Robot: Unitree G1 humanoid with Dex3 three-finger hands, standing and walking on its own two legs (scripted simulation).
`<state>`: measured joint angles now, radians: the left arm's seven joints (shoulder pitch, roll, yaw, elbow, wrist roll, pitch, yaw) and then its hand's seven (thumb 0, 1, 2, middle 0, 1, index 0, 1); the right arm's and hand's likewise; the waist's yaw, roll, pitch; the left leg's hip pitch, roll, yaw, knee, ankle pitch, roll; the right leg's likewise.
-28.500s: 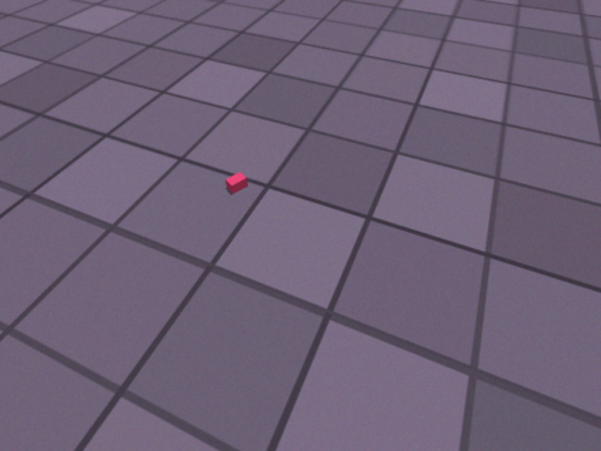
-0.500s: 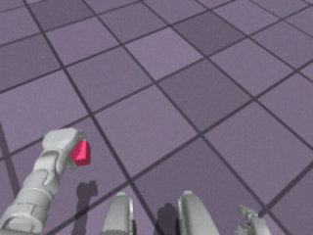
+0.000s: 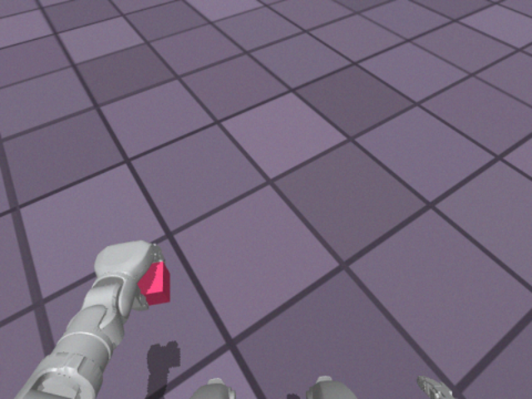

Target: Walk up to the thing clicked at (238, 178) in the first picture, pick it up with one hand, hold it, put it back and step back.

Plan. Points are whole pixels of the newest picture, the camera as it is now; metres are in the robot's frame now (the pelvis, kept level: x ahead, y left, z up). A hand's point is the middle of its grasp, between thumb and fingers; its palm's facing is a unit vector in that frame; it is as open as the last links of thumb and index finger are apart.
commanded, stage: hold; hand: left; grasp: from above
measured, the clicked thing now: (142, 285) +0.33 +0.23 -0.11
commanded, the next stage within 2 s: crouch in 1.98 s
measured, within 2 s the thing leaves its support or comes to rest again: neither
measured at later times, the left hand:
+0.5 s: hand (130, 261) +0.34 +0.22 -0.02, palm faces -0.44 -0.06 -0.90, open 8.5 cm
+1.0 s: hand (128, 260) +0.33 +0.21 +0.00, palm faces -0.43 -0.05 -0.90, open 8.5 cm
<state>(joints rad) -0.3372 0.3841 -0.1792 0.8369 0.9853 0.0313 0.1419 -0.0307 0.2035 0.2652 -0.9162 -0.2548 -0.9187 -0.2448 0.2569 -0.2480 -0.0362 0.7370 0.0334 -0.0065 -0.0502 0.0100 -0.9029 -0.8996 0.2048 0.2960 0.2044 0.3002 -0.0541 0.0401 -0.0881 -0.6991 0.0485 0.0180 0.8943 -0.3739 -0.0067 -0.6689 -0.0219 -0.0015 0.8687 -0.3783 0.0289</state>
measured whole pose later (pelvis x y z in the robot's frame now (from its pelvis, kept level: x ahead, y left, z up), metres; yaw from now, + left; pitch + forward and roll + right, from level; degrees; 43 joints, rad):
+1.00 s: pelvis +0.03 +0.00 +0.04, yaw -1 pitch +3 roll +0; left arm -0.28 0.38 -0.21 0.68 0.99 0.02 -0.01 -0.03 0.21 0.26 -0.92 -0.25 -0.92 -0.25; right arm 0.22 -0.26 -0.04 0.68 0.06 0.07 -0.04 0.01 -0.90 -0.90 0.20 0.30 0.20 0.30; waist 0.00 0.05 -0.05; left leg -0.34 0.04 0.05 0.56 -0.27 -0.01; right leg -0.34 -0.03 0.02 0.57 -0.28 0.03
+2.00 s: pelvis +0.03 -0.01 +0.05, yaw -1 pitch +1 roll +0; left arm -0.24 0.39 -0.21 0.61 0.99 0.02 -0.03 -0.03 0.20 0.26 -0.92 -0.25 -0.92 -0.25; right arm 0.19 -0.25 -0.03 0.68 0.07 0.10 -0.06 0.01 -0.91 -0.90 0.20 0.30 0.20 0.30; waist 0.02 0.05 -0.01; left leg -0.26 0.03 0.05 0.47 -0.23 -0.01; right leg -0.26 -0.03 0.02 0.49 -0.25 0.02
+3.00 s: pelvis -0.04 +0.00 -0.19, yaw -1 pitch +33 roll -3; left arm -0.72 0.48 -0.02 1.25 1.16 -0.07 0.36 -0.03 0.21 0.27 -0.89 -0.29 -0.89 -0.28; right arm 0.23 -0.24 -0.05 0.75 -0.06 -0.01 -0.01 0.01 -0.90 -0.89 0.21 0.30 0.21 0.30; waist -0.15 0.06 -0.20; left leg -1.71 0.05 -0.04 1.72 -0.59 0.00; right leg -1.66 -0.02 0.00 1.69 -0.61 0.03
